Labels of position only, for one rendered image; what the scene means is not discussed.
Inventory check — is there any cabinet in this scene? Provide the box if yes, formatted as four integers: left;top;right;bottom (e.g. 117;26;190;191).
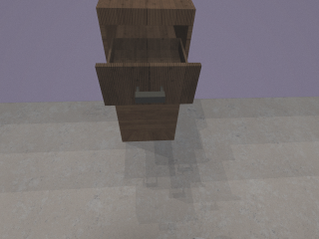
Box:
96;0;196;142

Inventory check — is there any handle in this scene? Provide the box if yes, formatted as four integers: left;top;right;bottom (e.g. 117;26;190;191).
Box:
135;86;165;104

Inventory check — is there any drawer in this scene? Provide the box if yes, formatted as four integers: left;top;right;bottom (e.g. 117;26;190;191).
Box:
95;38;201;106

